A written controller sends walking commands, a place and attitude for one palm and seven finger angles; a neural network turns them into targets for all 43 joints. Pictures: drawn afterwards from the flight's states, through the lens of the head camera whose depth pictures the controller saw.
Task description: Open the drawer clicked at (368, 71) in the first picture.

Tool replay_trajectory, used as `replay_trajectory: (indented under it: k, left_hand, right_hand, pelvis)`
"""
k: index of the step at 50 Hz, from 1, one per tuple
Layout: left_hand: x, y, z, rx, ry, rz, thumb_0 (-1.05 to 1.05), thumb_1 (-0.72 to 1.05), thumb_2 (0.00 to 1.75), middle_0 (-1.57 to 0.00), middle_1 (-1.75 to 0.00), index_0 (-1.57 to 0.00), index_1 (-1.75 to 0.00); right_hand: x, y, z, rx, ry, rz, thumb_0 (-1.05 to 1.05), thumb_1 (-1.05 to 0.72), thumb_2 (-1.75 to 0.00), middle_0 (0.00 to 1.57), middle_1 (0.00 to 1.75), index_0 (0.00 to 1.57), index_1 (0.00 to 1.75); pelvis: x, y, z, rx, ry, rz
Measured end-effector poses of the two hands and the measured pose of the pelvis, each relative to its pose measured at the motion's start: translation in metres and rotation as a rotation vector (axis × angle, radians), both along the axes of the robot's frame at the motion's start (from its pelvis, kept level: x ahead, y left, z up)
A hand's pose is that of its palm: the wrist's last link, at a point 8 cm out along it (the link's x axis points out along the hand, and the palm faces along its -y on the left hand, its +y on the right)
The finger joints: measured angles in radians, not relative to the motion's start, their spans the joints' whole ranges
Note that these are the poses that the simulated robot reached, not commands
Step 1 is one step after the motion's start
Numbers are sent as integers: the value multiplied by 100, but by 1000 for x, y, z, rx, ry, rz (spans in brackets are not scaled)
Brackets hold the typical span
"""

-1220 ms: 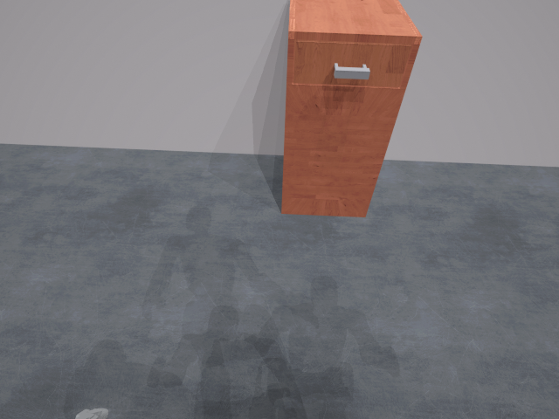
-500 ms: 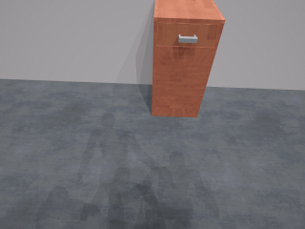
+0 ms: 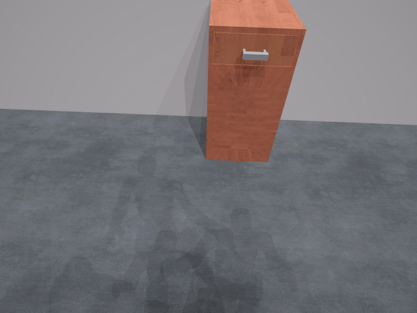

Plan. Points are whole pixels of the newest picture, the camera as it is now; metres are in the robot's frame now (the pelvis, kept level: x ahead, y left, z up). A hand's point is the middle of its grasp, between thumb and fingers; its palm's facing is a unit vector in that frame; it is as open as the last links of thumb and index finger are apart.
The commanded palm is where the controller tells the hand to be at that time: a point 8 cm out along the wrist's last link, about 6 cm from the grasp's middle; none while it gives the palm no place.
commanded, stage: look at it before walking up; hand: left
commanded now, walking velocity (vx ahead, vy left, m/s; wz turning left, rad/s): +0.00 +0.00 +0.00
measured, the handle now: (254, 53) +1.16 -0.14 -0.02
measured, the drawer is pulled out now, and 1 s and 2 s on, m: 0.00 0.00 0.00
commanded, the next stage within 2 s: walk to a spot facing it in 0.22 s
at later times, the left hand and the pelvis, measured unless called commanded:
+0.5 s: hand out of the picture +0.07 +0.24 -0.16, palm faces -0.04 -0.94 -0.33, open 7.4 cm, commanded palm none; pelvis +0.00 +0.00 +0.00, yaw -3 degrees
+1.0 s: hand out of the picture +0.06 +0.16 -0.17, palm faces -0.22 -0.95 -0.24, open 7.4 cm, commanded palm none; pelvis -0.02 -0.02 +0.00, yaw -18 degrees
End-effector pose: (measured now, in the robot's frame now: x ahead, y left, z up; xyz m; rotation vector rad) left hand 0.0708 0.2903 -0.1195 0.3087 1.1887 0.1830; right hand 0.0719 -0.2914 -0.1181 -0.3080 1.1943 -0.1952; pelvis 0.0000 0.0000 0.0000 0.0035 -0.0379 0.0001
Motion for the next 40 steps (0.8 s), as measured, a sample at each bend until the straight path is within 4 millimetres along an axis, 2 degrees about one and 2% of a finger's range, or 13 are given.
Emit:
replay_trajectory:
  k: [23,27,31,36,40]
  left_hand:
    - [-6,-1,-4,8,51,10,1,91,90,-21,-30,-20,-30]
    - [-7,-13,-13,-14,80,-18,1,91,90,-20,-30,-20,-30]
    - [-5,-31,-23,-40,96,-55,1,91,90,-20,-30,-20,-30]
    - [-3,-61,-30,-50,77,-96,1,91,90,-20,-30,-20,-30]
    - [-10,-78,-25,-63,76,-98,1,91,90,-21,-30,-20,-30]
  right_hand:
    - [4,0,-3,-3,2,-20,1,-90,-90,20,30,20,30]
    - [-6,10,-11,22,-20,-69,0,-90,-90,20,30,20,30]
    - [-24,17,-24,65,-23,-122,0,-90,-90,20,30,20,30]
    - [-50,13,-50,122,-3,-190,0,-90,-90,20,30,20,30]
    - [-66,10,-48,134,34,-228,1,-90,-90,20,30,20,30]
  pelvis:
    - [4,-1,-2,0,11,-32]
    - [0,-2,-7,8,17,-75]
    - [-6,-7,-15,29,15,-124]
    - [-12,-22,-29,27,7,-178]
    - [-18,-27,-22,20,14,-194]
